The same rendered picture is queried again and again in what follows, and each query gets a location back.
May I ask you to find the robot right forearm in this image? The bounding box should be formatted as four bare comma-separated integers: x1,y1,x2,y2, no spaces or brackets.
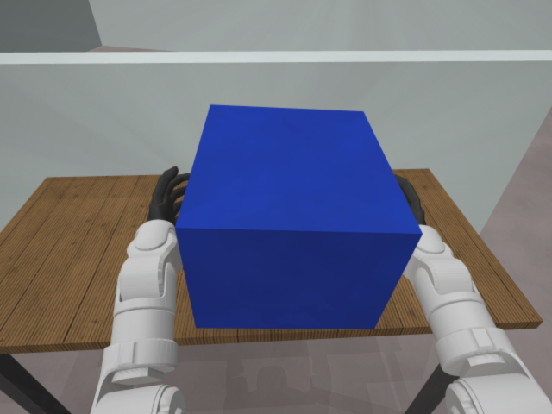
402,225,552,409

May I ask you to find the carton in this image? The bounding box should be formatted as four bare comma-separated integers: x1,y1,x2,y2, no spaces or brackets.
175,104,423,329

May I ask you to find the left robot upper arm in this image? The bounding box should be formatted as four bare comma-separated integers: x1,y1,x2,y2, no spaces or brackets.
93,384,186,414

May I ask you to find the robot left hand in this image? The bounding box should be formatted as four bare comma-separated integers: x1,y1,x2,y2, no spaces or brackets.
147,166,190,227

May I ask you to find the robot right hand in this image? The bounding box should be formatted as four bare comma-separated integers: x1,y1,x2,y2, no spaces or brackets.
394,174,427,225

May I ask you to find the table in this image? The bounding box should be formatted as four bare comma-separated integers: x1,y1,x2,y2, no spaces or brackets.
0,168,543,414

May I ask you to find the right robot upper arm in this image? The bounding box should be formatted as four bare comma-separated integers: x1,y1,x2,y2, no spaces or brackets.
446,373,552,414

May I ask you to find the robot left forearm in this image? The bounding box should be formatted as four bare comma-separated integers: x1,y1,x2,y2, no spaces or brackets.
91,220,182,414

